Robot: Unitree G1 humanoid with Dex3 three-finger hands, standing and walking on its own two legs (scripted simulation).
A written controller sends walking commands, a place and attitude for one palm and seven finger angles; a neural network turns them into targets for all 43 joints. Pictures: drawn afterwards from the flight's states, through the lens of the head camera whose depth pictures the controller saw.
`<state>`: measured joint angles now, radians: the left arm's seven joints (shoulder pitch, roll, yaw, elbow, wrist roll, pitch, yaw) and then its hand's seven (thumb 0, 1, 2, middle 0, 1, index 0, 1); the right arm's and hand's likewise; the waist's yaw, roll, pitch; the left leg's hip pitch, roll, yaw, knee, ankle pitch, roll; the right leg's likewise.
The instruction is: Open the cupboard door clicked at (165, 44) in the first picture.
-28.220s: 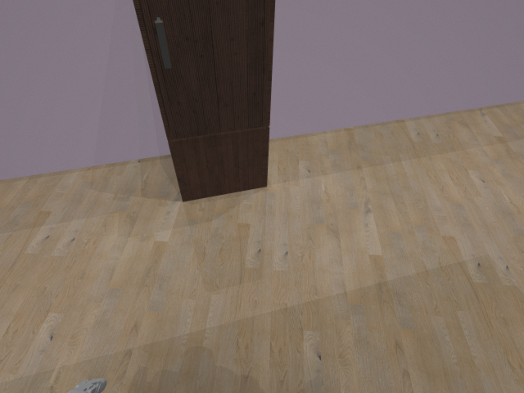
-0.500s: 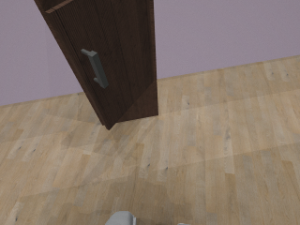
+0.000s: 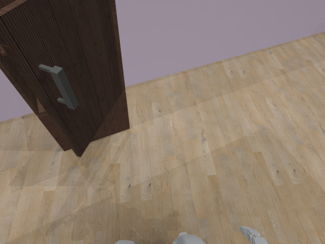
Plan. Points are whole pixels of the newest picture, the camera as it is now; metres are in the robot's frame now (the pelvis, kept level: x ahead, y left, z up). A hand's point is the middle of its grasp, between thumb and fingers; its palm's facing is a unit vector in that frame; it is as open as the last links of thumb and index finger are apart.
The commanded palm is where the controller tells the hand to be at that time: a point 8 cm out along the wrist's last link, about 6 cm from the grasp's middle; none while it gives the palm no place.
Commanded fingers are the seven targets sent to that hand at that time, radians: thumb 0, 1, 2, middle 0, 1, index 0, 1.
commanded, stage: walk to a spot facing it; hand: left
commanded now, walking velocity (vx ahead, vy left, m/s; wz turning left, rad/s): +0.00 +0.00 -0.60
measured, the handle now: (59, 87) +0.46 +0.34 +0.05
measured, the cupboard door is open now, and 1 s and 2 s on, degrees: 45 45 45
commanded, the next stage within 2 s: none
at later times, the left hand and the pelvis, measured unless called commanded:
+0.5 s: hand (124, 223) +0.18 +0.12 -0.16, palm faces -0.34 -0.91 -0.25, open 7.4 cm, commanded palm none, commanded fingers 0.00 0.90 0.90 -0.20 -0.30 -0.20 -0.30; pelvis +0.01 -0.04 +0.00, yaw -21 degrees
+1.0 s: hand (159, 172) +0.34 +0.04 -0.17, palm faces -0.61 -0.78 -0.13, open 7.4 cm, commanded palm none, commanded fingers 0.00 0.90 0.90 -0.20 -0.30 -0.20 -0.30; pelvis +0.15 -0.06 +0.01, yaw -38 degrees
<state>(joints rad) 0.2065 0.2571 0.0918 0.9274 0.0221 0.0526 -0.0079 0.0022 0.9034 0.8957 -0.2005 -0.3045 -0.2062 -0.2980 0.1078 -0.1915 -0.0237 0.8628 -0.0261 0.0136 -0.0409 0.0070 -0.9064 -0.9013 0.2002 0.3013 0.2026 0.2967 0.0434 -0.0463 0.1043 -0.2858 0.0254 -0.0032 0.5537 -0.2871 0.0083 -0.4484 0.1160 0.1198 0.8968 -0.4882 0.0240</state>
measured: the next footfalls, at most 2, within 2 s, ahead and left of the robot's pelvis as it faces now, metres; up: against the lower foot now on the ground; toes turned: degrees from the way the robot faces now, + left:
right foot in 0.32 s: +0.02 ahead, -0.15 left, +0.00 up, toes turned -17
left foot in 0.68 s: +0.15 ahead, +0.05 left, +0.00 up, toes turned -23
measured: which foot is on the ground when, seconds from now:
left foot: down 0.00-0.32, up 0.34-0.66, down 0.68-1.00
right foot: up 0.00-0.30, down 0.32-0.68, up 0.70-1.00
